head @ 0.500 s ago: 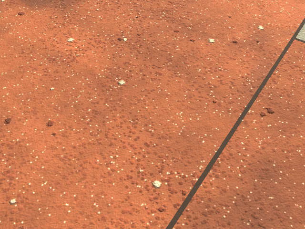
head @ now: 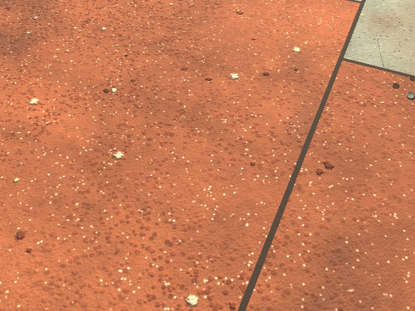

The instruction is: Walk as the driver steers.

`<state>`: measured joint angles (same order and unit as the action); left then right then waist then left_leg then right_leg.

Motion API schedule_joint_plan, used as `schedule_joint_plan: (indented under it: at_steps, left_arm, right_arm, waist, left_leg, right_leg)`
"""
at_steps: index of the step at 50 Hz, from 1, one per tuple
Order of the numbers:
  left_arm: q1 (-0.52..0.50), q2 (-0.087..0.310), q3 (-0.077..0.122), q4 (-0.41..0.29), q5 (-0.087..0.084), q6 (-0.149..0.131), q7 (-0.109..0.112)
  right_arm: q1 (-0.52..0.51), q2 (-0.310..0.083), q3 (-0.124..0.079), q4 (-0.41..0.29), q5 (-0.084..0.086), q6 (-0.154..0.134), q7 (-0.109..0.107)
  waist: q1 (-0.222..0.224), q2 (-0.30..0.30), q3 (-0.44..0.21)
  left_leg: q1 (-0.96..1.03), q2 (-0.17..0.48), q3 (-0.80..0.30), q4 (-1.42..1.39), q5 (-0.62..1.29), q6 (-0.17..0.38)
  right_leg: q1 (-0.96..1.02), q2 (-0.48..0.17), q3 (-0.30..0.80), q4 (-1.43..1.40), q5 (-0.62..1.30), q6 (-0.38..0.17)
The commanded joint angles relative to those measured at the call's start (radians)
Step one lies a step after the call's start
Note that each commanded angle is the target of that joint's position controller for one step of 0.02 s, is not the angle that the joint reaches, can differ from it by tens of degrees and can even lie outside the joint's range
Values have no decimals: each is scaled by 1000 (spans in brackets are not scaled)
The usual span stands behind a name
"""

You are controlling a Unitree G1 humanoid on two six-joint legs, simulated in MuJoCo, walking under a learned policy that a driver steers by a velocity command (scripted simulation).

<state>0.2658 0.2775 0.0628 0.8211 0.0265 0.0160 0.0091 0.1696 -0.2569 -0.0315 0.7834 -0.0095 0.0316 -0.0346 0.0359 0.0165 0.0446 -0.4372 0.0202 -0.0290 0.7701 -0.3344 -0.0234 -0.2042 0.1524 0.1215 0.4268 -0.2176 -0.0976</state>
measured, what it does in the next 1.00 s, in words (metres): steps on the spot: left foot, then right foot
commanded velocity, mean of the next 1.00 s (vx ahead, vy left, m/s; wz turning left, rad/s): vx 0.01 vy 0.00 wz -0.06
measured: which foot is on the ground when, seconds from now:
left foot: up 0.00-0.06, down 0.08-1.00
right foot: down 0.00-0.08, up 0.10-0.34, down 0.36-1.00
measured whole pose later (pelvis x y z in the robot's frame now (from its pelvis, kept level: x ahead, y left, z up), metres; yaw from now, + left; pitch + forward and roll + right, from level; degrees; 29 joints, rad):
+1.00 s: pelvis +0.00 +0.01 +0.01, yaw -1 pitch -2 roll +0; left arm 0.26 0.19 -0.02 1.14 0.01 0.00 0.04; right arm 0.26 -0.20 0.00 1.12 -0.01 0.01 -0.03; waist -0.01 0.01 0.03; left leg -0.19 -0.01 -0.02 0.38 -0.17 0.00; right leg -0.11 0.04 0.06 0.38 -0.24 -0.02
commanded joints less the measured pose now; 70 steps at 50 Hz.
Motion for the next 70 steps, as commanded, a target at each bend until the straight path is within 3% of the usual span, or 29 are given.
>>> schedule_joint_plan:
  at_steps: [1, 2, 3, 4, 5, 6, 8, 11, 15, 17, 19, 20, 21, 22, 25, 42, 70]
  left_arm:
    - [17, 132, 22, -36, -2, 2, 9]
    - [-9, 128, 18, -37, -12, 4, 13]
    - [-18, 107, 8, -43, -21, 2, 16]
    - [30, 38, -13, -55, -21, -6, 17]
    - [74, 53, -8, -36, -29, 7, 22]
    - [53, 102, 2, -18, -14, 18, 24]
    - [8, 93, 6, -2, -21, 26, 17]
    - [11, 64, -8, 32, -19, 34, 7]
    - [-20, 45, -21, 70, -31, 36, 18]
    - [-9, 51, -26, 98, -23, 28, 23]
    - [-32, 110, -21, 105, -2, 13, 25]
    - [-61, 111, -19, 127, -18, 11, 20]
    - [-65, 74, -29, 131, -19, 5, 16]
    - [-58, 66, -33, 146, -17, -1, 17]
    - [-41, 73, -37, 184, -17, -10, 26]
    - [11, 31, -60, 287, -19, -20, 30]
    - [103, -38, -67, 329, -18, -25, 38]
  right_arm:
    - [26, -82, -17, -55, 9, -18, -9]
    - [66, -72, -14, -41, 7, -24, -11]
    - [95, -79, -14, -32, -5, -35, -15]
    - [93, -143, -18, -44, -24, -46, -23]
    - [40, -171, -16, -51, -9, -39, -13]
    - [61, -129, -8, -43, -5, -43, -4]
    - [23, -94, 9, -34, -8, -48, 0]
    - [10, -105, 10, -11, -7, -46, -5]
    - [43, -121, 4, 33, -5, -38, 1]
    - [31, -128, -2, 47, -1, -33, 3]
    - [51, -117, -4, 52, 0, -36, 10]
    - [57, -87, 1, 68, 5, -32, 12]
    - [43, -100, -2, 87, 1, -28, 9]
    - [37, -98, -4, 97, -1, -25, 8]
    - [47, -96, -5, 129, -2, -26, 12]
    - [99, -59, 15, 285, 0, -25, 8]
    - [164, 8, 24, 362, 0, -30, -5]
  waist:
    - [-13, -118, -72]
    - [-44, -105, -66]
    - [-57, -69, -70]
    - [-19, 114, -113]
    - [5, 197, -101]
    - [-24, 153, -101]
    - [-14, 95, -68]
    - [-6, 138, -77]
    - [-32, 136, -96]
    - [-16, 113, -90]
    - [-50, 39, -78]
    - [-65, -66, -26]
    - [-46, -52, -6]
    - [-43, -56, -2]
    - [-48, -62, -11]
    - [-45, -21, 20]
    - [-44, -16, 29]
  left_leg:
    - [100, -23, 10, -167, -24, 31]
    - [191, -23, 14, -323, 71, 41]
    - [313, 33, -44, -458, 234, 55]
    - [414, 248, -252, -498, 496, 100]
    - [342, 360, -354, -448, 790, 251]
    - [315, 369, -362, -448, 815, 312]
    - [288, 266, -239, -461, 711, 262]
    - [326, 172, -129, -435, 734, 195]
    - [369, 158, -139, -404, 665, 182]
    - [310, 139, -142, -402, 524, 137]
    - [216, 94, -127, -421, 290, 89]
    - [246, 47, -80, -457, 199, 79]
    - [281, 45, -75, -440, 192, 74]
    - [298, 49, -75, -431, 213, 75]
    - [315, 60, -78, -427, 259, 79]
    - [287, 56, -75, -450, 191, 55]
    - [275, 57, -71, -424, 231, 58]
  right_leg:
    - [93, -311, 228, 9, 620, -112]
    - [62, -287, 227, 32, 548, -78]
    - [-8, -253, 222, 58, 406, -26]
    - [-75, -164, 128, 187, 113, 27]
    - [-100, -35, 11, 218, -296, 50]
    - [-83, -61, -5, 341, -381, 60]
    - [-80, -75, 5, 395, -323, 88]
    - [-44, -89, -36, 288, -252, 126]
    - [24, -107, -86, 55, -136, 128]
    - [126, -135, -71, -109, 69, 115]
    - [184, -234, 27, -68, 196, 94]
    - [75, -229, 25, -56, 152, 71]
    - [36, -227, 32, -83, 104, 68]
    - [22, -226, 32, -100, 90, 69]
    - [29, -222, 33, -118, 95, 66]
    - [4, -222, 31, -146, 25, 47]
    - [3, -215, 13, -114, 79, 47]
Keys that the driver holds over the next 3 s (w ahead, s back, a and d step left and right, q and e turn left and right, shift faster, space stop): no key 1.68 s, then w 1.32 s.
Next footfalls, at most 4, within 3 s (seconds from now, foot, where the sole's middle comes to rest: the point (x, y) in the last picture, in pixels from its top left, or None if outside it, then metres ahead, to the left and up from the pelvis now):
0.08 left None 0.07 0.12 -0.78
0.36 right None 0.02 -0.10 -0.78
2.42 right None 0.44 -0.03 -0.78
2.96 left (193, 227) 0.76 0.12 -0.78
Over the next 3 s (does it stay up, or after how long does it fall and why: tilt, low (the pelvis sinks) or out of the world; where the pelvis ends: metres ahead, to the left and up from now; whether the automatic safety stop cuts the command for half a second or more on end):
stays up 0.62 0.05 -0.02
